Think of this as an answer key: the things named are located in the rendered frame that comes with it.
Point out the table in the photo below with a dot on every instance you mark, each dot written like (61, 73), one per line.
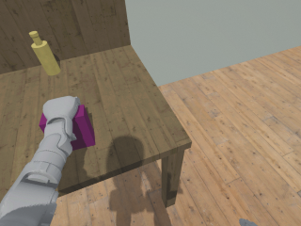
(133, 123)

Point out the robot left hand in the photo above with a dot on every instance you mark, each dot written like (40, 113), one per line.
(66, 106)

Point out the sponge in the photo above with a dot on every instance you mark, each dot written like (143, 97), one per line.
(81, 127)

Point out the left robot upper arm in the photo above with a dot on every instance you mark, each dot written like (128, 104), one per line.
(30, 205)

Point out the left robot forearm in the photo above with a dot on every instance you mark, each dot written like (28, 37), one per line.
(48, 161)

